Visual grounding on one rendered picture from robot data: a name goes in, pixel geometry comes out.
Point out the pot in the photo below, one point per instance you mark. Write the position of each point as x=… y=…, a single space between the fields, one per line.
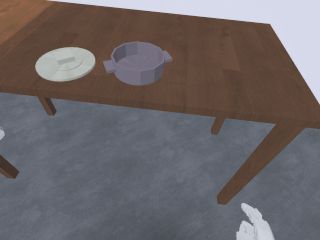
x=137 y=63

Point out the right robot hand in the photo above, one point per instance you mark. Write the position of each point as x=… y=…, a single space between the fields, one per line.
x=260 y=229

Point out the knob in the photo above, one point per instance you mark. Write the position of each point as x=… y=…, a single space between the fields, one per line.
x=64 y=56

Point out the table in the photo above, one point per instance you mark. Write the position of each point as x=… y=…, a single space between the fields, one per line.
x=228 y=69

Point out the lid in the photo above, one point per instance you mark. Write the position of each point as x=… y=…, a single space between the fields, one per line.
x=48 y=68

